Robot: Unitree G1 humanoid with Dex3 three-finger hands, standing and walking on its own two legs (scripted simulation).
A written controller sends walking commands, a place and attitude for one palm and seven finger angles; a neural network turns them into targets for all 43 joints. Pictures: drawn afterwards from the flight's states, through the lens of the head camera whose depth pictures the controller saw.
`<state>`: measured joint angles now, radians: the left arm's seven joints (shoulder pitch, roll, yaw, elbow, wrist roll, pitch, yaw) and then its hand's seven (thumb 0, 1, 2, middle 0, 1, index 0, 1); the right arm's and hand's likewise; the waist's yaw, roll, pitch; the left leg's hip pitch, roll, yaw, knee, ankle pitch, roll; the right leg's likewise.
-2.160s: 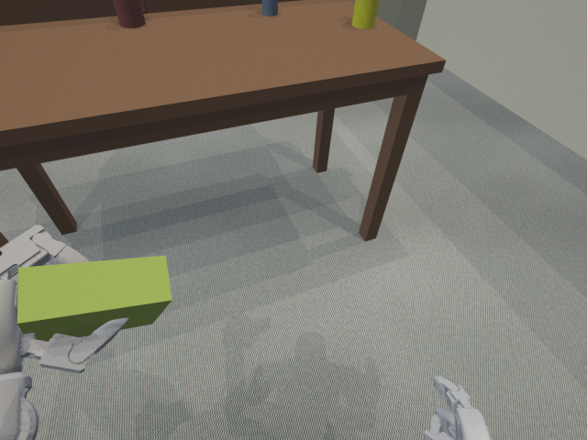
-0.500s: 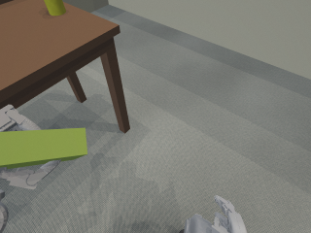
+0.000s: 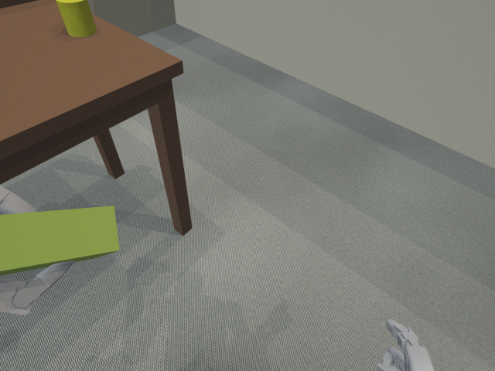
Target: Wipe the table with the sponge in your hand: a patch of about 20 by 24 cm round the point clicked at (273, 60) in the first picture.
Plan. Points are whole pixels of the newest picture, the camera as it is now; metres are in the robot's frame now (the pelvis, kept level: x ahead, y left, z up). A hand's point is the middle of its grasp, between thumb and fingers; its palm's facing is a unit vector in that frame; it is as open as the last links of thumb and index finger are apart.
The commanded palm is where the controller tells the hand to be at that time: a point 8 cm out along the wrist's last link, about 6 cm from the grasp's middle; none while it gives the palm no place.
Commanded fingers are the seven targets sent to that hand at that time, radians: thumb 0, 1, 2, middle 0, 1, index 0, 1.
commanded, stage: turn to face it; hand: left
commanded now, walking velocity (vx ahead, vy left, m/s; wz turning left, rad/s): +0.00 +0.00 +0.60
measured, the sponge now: (63, 240) +0.23 +0.21 +0.18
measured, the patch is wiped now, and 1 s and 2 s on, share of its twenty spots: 0.00 0.00 0.00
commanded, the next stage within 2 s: take the last steps up to it in 0.56 s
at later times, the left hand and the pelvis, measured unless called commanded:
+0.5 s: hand out of the picture +0.06 +0.22 +0.18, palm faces +0.62 -0.67 -0.41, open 8.9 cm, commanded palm +0.00 +0.25 +0.20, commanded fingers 0.00 0.10 1.30 -1.20 -1.60 -1.20 -1.60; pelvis -0.08 -0.06 +0.02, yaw +16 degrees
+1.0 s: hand out of the picture -0.05 +0.24 +0.21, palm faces +0.74 -0.56 -0.37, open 8.9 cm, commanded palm -0.11 +0.26 +0.20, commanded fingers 0.00 0.10 1.30 -1.20 -1.60 -1.20 -1.60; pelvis -0.14 -0.06 +0.02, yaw +25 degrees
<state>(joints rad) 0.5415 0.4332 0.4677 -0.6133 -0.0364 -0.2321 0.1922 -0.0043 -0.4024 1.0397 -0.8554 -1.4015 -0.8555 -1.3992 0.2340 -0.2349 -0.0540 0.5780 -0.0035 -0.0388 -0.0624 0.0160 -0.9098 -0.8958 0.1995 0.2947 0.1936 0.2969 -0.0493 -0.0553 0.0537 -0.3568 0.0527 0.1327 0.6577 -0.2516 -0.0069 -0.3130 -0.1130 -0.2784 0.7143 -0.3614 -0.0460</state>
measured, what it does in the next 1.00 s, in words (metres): walks backwards, turning left: right foot, then left foot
